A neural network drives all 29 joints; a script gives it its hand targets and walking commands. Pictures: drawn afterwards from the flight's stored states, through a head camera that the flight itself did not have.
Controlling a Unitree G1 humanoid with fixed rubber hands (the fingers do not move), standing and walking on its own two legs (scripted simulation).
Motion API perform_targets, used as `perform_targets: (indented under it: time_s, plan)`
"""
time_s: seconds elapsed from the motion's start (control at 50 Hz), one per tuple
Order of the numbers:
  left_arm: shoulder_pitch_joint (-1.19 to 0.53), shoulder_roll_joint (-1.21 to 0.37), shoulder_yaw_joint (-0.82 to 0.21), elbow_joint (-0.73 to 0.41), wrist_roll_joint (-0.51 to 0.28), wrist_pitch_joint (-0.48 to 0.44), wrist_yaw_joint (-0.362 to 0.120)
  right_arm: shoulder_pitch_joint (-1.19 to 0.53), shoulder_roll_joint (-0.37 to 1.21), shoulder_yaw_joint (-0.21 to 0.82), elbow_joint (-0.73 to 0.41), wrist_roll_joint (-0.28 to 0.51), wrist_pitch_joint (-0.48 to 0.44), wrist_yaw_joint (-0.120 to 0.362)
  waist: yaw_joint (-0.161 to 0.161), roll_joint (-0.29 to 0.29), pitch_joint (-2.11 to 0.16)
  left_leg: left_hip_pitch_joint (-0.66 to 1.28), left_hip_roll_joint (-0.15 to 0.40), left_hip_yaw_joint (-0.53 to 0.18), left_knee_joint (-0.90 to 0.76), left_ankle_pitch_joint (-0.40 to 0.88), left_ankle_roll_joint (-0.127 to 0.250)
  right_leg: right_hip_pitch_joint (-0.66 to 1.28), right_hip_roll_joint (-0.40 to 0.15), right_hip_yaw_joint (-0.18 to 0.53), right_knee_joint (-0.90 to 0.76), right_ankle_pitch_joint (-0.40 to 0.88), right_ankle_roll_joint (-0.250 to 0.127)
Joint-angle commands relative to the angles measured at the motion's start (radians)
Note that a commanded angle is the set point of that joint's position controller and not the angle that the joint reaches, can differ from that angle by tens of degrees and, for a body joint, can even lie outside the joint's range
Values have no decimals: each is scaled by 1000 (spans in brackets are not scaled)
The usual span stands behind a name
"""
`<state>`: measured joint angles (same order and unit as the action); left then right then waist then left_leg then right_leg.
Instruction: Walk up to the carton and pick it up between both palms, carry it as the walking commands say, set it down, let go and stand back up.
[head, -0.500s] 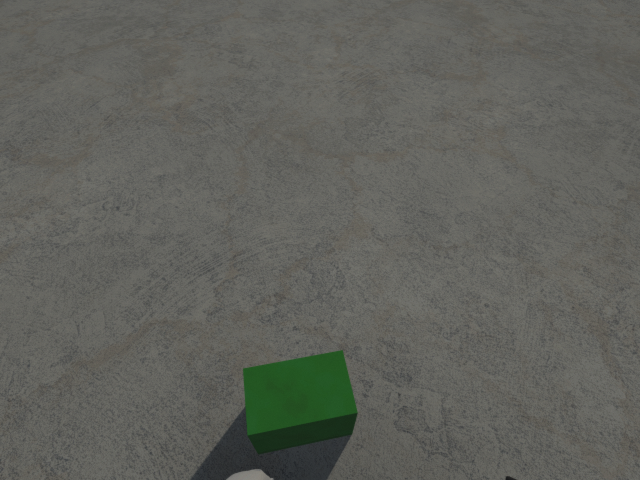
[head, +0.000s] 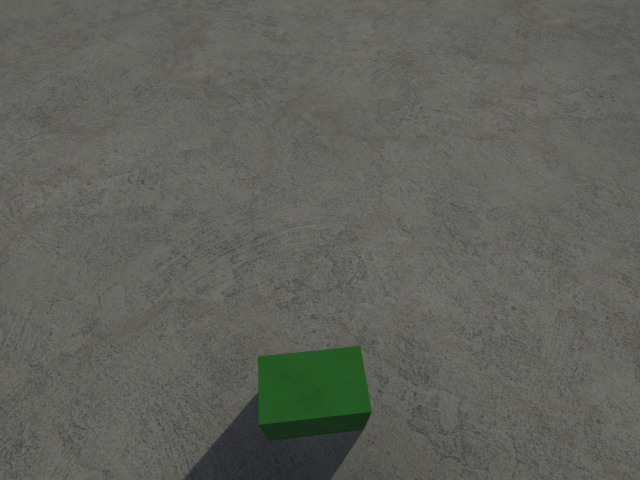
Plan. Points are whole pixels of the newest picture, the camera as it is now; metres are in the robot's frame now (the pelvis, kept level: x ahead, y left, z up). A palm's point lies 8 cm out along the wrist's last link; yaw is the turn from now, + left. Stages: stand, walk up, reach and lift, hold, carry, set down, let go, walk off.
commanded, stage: walk up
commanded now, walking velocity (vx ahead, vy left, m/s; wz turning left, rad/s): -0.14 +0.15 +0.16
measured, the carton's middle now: (313, 394) +0.39 +0.03 -0.66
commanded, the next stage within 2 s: stand in 1.88 s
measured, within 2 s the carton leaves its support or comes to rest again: neither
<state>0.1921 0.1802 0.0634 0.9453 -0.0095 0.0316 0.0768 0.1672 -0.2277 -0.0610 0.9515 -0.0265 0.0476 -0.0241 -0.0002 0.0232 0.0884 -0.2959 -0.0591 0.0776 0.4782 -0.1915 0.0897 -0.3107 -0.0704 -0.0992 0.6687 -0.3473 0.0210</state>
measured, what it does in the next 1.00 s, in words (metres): steps on the spot: right foot, then left foot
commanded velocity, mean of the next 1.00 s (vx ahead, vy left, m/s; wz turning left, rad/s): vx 0.00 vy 0.00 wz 0.05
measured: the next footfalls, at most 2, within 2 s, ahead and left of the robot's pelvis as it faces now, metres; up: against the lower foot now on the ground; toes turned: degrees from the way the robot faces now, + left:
right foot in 0.02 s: +0.04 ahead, -0.13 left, +0.00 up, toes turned -7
left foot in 0.36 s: +0.00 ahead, +0.14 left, +0.00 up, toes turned +3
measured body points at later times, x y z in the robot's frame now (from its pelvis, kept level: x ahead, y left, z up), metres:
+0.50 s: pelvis -0.02 +0.06 +0.01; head -0.01 +0.09 +0.46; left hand -0.04 +0.31 -0.15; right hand +0.07 -0.16 -0.12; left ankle -0.03 +0.18 -0.74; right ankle -0.01 -0.09 -0.71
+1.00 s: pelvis -0.03 +0.00 +0.01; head -0.02 -0.02 +0.46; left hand +0.02 +0.23 -0.13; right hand -0.04 -0.24 -0.16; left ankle -0.04 +0.15 -0.72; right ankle -0.02 -0.11 -0.74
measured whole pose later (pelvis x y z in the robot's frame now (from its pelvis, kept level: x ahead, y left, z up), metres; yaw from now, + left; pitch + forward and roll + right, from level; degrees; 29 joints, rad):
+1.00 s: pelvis -0.03 +0.00 +0.01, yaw +2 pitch -1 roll +0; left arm 0.22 0.14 0.01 1.04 0.02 -0.01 0.02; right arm 0.30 -0.22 -0.03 1.11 -0.01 0.03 -0.03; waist -0.03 0.05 0.04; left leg -0.22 0.05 0.01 0.53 -0.33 -0.01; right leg -0.16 -0.01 -0.05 0.38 -0.21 -0.01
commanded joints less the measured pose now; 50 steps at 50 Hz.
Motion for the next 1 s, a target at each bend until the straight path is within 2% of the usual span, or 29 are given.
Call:
perform_targets:
  time_s: [0.0,0.02,0.04,0.06,0.08,0.1,0.16,0.2,0.26,0.3,0.32,0.34,0.36,0.38,0.4,0.42,0.48,0.52,0.56,0.6,0.7,0.76,0.8,0.82,0.84,0.86,0.88,0.92,0.98]
  plan:
    - [258,137,25,30,23,-12,10,10,-105,-17,-47,18,6,-4,85,-72,-147,-113,134,-140,124,221,-17,287,-167,133,-344,317,-38]
    - [269,275,51,4,35,-13,9,57,-45,-10,-64,12,9,-5,57,-355,-168,-312,16,-62,381,-411,-88,356,-534,426,-337,667,-132]
    - [298,296,65,19,37,0,8,18,-66,-15,-68,-10,27,4,119,-313,-138,-301,23,-134,597,-440,-109,171,-573,456,-386,617,-269]
    - [241,230,56,27,40,2,2,-24,-84,-31,-74,-13,26,18,76,-223,-87,-299,55,-188,682,-325,-110,98,-469,388,-432,294,-241]
    - [131,209,48,2,40,2,-9,-16,-109,-46,-73,-10,20,31,24,-196,-39,-299,68,-181,684,-218,-108,46,-375,293,-471,3,-178]
    - [53,195,39,-17,41,-2,-17,11,-109,-50,-61,-16,19,44,-6,-202,-8,-290,60,-148,696,-150,-119,26,-307,226,-470,-28,-139]
    - [65,165,24,-27,40,-27,-21,51,-69,-43,-28,-9,18,55,5,-184,-38,-220,61,-63,601,-111,-161,53,-241,104,-416,149,-119]
    - [115,183,31,-14,50,-38,-26,22,-38,-21,-36,7,20,49,22,-240,-37,-163,64,-29,447,-125,-174,93,-229,94,-415,196,-121]
    - [143,200,39,2,54,-36,-48,-10,-11,12,-50,12,8,39,50,-317,-41,-21,43,31,200,-208,-154,92,-187,67,-404,140,-119]
    - [160,206,44,15,45,-21,-54,49,-13,17,-33,9,-8,32,22,-282,-54,87,36,51,4,-115,-134,84,-187,70,-346,177,-113]
    - [171,190,41,18,40,-18,-61,96,-21,18,-12,6,-20,26,0,-218,-56,177,48,28,-120,8,-128,38,-176,64,-310,144,-81]
    - [198,150,31,21,38,-17,-70,135,-54,20,-2,-1,-38,19,-5,-95,-62,269,134,-68,-202,46,-131,-24,-142,36,-243,92,-44]
    - [233,55,9,13,40,-14,-76,161,-122,20,-12,-3,-56,16,11,129,-97,286,348,-297,-243,154,-114,-84,-81,3,-124,-59,1]
    - [197,57,-2,0,22,-1,-71,113,-172,19,-6,17,-57,9,8,301,-68,106,403,-349,-279,124,-12,-21,-34,40,-126,-147,7]
    - [166,104,10,18,18,10,-67,47,-122,24,-24,6,-64,10,6,230,-20,95,378,-348,-304,-6,14,-30,-22,60,-60,-135,-1]
    - [145,112,10,26,22,10,-69,20,-102,31,-21,3,-70,7,19,195,2,87,334,-293,-302,-13,8,-23,-9,74,-19,-91,-11]
    - [185,83,1,67,33,-5,-69,10,-73,36,-4,7,-79,-6,31,155,-36,132,272,-177,-249,157,2,19,17,72,-22,-23,-21]
    - [183,80,4,80,30,-2,-56,38,-83,25,3,4,-85,-9,9,113,-57,181,325,-209,-202,266,25,3,23,72,-28,-31,-9]
    - [146,130,31,61,35,19,-49,166,-160,-13,30,11,-76,-31,-48,96,-58,274,483,-364,-176,418,107,-170,14,94,177,-130,16]
    - [117,107,34,49,32,22,-53,186,-155,-19,41,6,-71,-40,-45,91,-69,247,492,-352,-176,419,127,-207,-4,131,287,-122,28]
    - [82,62,22,44,23,22,-61,127,-108,-9,48,-15,-68,-32,-24,176,-65,133,359,-213,-170,330,80,-86,35,77,131,-80,36]
    - [106,61,16,54,18,14,-55,121,-147,-20,64,-16,-56,-23,-13,209,-84,97,332,-205,-147,288,50,45,71,21,-103,-20,11]
    - [165,52,2,84,20,-13,-48,111,-93,-1,80,-1,-46,-10,29,139,-109,-13,253,-151,-100,120,-24,288,44,41,-395,239,-1]
    - [188,109,5,81,41,-40,-52,168,-26,14,106,18,-44,-8,27,-27,-131,-81,160,-86,-3,-72,-83,393,-104,193,-446,246,4]
    - [142,201,20,51,41,-50,-56,212,20,23,98,19,-37,-13,-14,-203,-114,-76,117,-59,17,-220,-120,259,-282,370,-471,329,-46]
    - [104,168,12,62,42,-44,-58,185,-28,10,112,28,-22,-18,2,-224,-63,12,129,-78,65,-273,-106,122,-265,356,-472,214,-107]
    - [54,121,-9,56,35,-45,-59,165,-34,14,109,22,-16,-11,-10,-214,1,18,117,-82,89,-234,-102,88,-213,330,-487,174,-109]
    - [4,111,-26,54,26,-51,-49,167,-24,22,123,15,-19,-3,-27,-220,15,24,105,-79,93,-175,-97,107,-154,252,-469,263,-96]
    - [35,108,-35,76,25,-60,-44,196,-16,27,154,15,-34,-4,-30,-165,-51,78,106,-72,12,-95,-103,164,-138,203,-404,377,-107]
